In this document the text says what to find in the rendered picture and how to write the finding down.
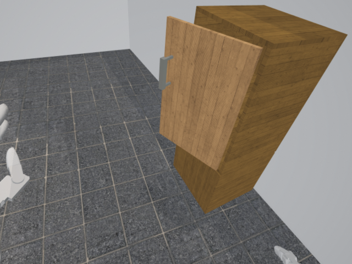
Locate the cupboard door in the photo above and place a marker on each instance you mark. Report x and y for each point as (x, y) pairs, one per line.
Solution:
(210, 74)

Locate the right robot hand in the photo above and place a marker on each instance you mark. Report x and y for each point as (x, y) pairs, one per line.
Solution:
(286, 256)

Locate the handle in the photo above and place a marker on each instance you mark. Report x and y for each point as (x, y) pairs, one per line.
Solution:
(163, 72)

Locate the left robot hand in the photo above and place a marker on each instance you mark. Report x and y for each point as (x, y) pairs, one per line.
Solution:
(12, 185)

